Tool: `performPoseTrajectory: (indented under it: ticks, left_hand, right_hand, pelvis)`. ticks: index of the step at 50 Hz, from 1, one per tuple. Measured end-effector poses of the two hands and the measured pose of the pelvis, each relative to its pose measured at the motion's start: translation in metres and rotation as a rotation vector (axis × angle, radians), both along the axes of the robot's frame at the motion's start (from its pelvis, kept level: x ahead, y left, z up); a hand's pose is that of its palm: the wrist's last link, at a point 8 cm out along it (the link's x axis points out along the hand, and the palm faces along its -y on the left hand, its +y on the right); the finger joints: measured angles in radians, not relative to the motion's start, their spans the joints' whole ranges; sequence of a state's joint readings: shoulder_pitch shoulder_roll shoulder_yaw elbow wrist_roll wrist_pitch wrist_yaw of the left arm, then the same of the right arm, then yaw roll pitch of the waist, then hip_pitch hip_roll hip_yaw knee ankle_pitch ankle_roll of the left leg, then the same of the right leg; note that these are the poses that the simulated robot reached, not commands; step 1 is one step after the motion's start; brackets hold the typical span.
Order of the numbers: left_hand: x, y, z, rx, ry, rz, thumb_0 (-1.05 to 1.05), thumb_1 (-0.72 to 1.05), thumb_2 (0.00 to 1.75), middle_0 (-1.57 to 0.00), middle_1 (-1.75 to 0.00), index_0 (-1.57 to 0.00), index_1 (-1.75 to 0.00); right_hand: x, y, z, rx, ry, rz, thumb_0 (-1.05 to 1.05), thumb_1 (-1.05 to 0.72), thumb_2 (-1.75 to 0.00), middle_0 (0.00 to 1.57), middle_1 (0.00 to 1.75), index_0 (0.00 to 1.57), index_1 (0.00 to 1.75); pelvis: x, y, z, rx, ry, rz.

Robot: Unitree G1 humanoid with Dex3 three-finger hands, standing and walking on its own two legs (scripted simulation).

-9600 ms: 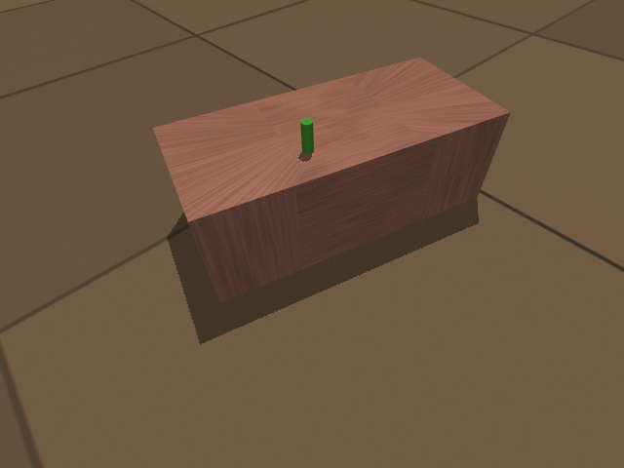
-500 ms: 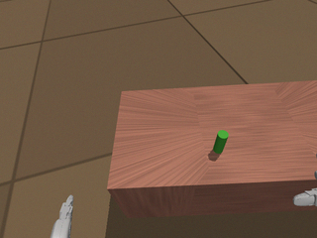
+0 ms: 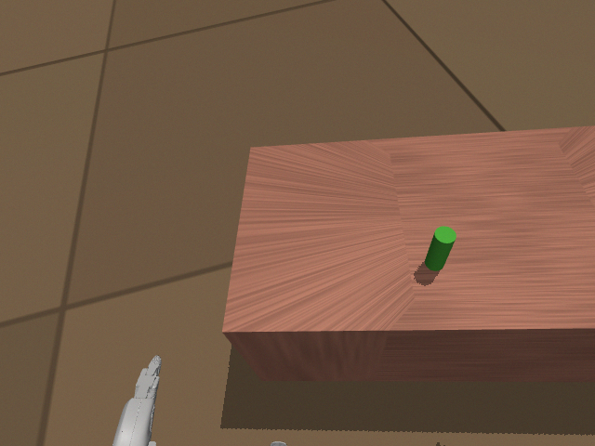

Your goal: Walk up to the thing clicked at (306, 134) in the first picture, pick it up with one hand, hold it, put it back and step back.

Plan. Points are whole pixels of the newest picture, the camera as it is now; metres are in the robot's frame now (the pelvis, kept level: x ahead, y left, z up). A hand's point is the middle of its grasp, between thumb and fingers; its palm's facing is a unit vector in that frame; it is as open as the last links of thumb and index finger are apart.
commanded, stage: go down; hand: right
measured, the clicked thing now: (439, 249) +0.54 -0.20 -0.22
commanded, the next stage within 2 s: approach in 0.58 s
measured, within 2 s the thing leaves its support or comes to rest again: neither
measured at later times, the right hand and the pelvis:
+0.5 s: hand out of the picture +0.41 -0.38 +0.06, palm faces +0.21 +0.98 -0.05, open 17.6 cm; pelvis +0.00 -0.01 -0.01, yaw +1 degrees
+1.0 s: hand out of the picture +0.44 -0.36 +0.01, palm faces +0.18 +0.98 +0.03, open 17.7 cm; pelvis -0.02 -0.01 -0.04, yaw +2 degrees
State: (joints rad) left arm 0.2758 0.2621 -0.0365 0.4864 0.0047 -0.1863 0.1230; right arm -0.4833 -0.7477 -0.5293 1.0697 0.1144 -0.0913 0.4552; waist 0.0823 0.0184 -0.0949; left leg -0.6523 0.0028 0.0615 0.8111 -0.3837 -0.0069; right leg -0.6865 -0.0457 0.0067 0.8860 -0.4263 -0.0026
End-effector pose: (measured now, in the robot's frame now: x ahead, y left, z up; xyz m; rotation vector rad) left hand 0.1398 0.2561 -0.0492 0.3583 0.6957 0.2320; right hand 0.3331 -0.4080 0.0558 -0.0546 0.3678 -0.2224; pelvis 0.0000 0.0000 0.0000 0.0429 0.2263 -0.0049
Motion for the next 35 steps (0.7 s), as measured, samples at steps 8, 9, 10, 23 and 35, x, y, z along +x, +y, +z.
performPoseTrajectory:
  ticks: [8, 9, 10, 23, 35]
  left_hand:
    - [-0.008, 0.003, 0.004, 0.022, 0.010, 0.011, -0.01, -0.53, 0.05, -0.06, -0.05, -0.06, -0.06]
    - [-0.009, 0.003, 0.004, 0.023, 0.013, 0.011, -0.01, -0.53, 0.05, -0.06, -0.05, -0.06, -0.06]
    - [-0.009, 0.002, 0.004, 0.023, 0.015, 0.011, -0.01, -0.53, 0.05, -0.06, -0.05, -0.06, -0.06]
    - [-0.008, -0.005, 0.006, 0.027, 0.018, 0.000, -0.01, -0.53, 0.06, -0.06, -0.05, -0.06, -0.06]
    - [-0.007, -0.011, 0.004, 0.017, 0.023, -0.012, -0.01, -0.54, 0.06, -0.06, -0.05, -0.06, -0.06]
  right_hand:
    - [0.021, -0.006, 0.007, 0.009, -0.060, 0.006, -0.02, 0.54, -0.03, 0.05, 0.05, 0.04, 0.05]
    - [0.023, -0.007, 0.008, 0.008, -0.066, 0.006, -0.02, 0.54, -0.03, 0.05, 0.05, 0.04, 0.05]
    - [0.025, -0.008, 0.008, 0.007, -0.070, 0.005, -0.02, 0.54, -0.03, 0.05, 0.05, 0.04, 0.05]
    - [0.043, -0.017, 0.014, 0.015, -0.127, 0.005, -0.02, 0.56, -0.03, 0.06, 0.05, 0.05, 0.05]
    - [0.055, -0.021, 0.019, 0.021, -0.164, 0.005, -0.02, 0.58, -0.03, 0.05, 0.05, 0.05, 0.05]
  pelvis:
    - [-0.002, -0.003, -0.002, 0.006, 0.024, 0.006]
    - [-0.002, -0.003, -0.003, 0.007, 0.028, 0.007]
    - [-0.003, -0.003, -0.003, 0.008, 0.031, 0.007]
    - [-0.001, -0.008, -0.006, 0.021, 0.063, 0.010]
    - [0.000, -0.010, -0.009, 0.027, 0.081, 0.008]
